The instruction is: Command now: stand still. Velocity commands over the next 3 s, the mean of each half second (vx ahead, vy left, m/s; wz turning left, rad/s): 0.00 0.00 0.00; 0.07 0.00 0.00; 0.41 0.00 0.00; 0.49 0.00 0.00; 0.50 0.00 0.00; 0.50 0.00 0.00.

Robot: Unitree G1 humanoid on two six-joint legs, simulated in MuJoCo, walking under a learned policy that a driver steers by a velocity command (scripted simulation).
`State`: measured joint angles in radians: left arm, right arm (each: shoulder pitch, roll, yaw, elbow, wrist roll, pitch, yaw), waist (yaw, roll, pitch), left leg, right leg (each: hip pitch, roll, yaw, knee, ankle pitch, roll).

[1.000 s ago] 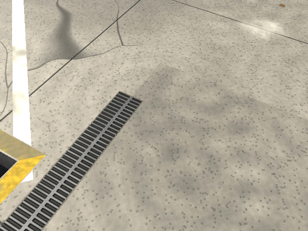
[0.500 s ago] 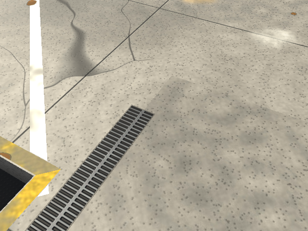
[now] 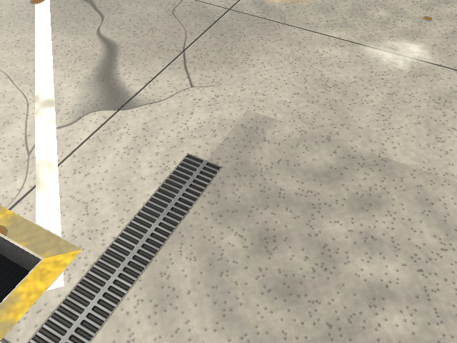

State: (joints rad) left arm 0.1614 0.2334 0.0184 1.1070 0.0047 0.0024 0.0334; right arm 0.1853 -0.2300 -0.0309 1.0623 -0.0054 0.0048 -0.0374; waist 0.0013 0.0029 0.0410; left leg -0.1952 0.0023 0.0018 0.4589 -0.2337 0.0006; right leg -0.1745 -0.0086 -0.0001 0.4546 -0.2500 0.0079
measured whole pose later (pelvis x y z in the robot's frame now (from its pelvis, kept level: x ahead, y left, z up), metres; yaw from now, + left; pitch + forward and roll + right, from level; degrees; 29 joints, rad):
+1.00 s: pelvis +0.03 +0.00 -0.01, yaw -1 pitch +1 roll +0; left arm 0.34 0.20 0.02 1.10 -0.02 -0.04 0.03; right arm 0.33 -0.20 -0.03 1.11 0.02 -0.04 -0.03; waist 0.00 0.00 -0.02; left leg -0.25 0.00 0.00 0.59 -0.42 0.05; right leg -0.24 0.00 0.01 0.61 -0.45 -0.05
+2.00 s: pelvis +0.53 -0.03 +0.00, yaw -1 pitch +2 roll +2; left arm 0.05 0.23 0.05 0.86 -0.02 -0.09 -0.01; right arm 0.38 -0.25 -0.05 1.01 0.02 -0.09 0.00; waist -0.08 -0.03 0.00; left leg 0.03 -0.06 0.04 0.22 -0.28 0.03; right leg -0.62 -0.10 0.01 0.57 0.04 -0.01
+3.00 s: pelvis +1.09 -0.03 +0.01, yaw -1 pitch +2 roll +1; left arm 0.08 0.26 0.07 0.88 -0.01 -0.07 0.00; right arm 0.35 -0.23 -0.06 1.00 0.01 -0.09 0.00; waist -0.07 -0.04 0.00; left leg -0.04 -0.06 0.06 0.21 -0.19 0.06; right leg -0.68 -0.14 0.04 0.70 0.03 -0.01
